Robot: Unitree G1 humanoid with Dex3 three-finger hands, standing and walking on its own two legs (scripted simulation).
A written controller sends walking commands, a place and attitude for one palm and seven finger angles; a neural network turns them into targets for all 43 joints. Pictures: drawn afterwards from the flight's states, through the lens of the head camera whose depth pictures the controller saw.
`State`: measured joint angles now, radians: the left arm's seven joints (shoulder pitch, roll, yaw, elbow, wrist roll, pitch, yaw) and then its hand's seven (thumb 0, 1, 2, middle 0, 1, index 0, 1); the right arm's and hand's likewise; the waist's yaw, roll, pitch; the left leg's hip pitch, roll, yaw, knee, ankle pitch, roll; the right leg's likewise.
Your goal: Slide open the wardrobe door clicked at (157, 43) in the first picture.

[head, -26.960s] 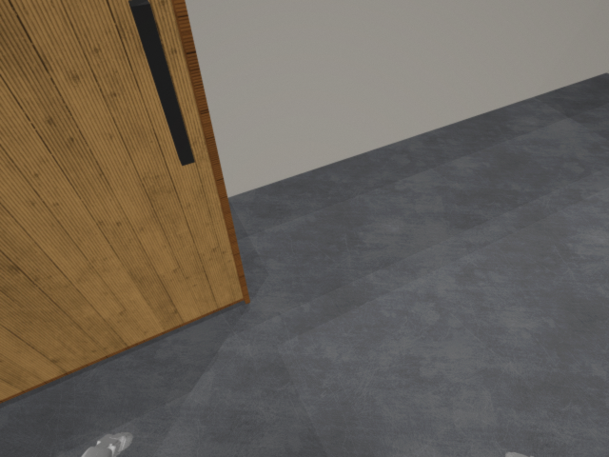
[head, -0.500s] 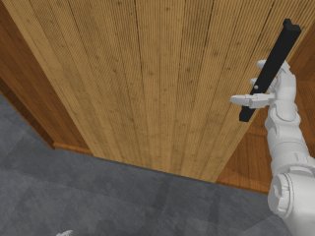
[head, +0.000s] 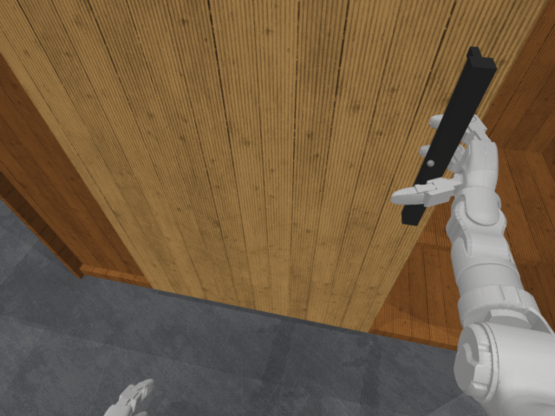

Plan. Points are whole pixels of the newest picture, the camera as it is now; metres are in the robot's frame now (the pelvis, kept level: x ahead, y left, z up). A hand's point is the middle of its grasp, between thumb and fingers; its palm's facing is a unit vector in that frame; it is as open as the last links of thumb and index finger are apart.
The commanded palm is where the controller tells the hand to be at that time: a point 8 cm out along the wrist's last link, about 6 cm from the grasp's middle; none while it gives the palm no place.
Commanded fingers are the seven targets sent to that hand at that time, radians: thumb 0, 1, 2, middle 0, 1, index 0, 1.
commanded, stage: slip the hand off the handle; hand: right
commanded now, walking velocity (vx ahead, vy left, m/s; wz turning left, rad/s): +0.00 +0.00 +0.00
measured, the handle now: (436, 149) +0.50 -0.18 +0.13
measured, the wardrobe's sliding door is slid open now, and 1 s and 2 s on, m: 0.45 0.45 0.45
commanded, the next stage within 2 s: draw the hand back to the body in 1.04 s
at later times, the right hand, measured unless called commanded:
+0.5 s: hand (478, 174) +0.44 -0.23 +0.14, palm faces +0.20 +0.98 -0.08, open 14.6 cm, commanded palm +0.39 -0.27 +0.14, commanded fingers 0.00 0.55 -0.20 0.25 1.15 0.25 1.15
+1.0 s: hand (499, 237) +0.34 -0.23 +0.13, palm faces +0.23 +0.97 -0.05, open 14.7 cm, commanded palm +0.30 -0.26 +0.14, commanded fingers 0.00 0.55 -0.20 0.25 1.15 0.25 1.15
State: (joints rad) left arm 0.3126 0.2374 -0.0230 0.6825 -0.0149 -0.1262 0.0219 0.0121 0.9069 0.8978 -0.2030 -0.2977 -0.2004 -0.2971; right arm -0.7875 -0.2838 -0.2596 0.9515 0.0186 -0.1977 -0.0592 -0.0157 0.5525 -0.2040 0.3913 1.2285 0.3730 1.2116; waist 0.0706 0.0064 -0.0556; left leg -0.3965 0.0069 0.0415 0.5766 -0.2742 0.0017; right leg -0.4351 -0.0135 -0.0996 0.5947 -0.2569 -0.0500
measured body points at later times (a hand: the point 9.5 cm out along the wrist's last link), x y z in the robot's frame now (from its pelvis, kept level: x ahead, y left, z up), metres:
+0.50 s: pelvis +0.00 +0.00 +0.00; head +0.03 +0.00 +0.45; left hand +0.06 +0.28 -0.11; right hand +0.42 -0.28 +0.15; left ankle +0.01 +0.12 -0.73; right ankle +0.03 -0.09 -0.73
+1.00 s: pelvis +0.02 +0.01 +0.00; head +0.01 +0.01 +0.45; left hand +0.21 +0.24 -0.07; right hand +0.32 -0.28 +0.14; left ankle +0.01 +0.12 -0.73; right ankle +0.03 -0.09 -0.73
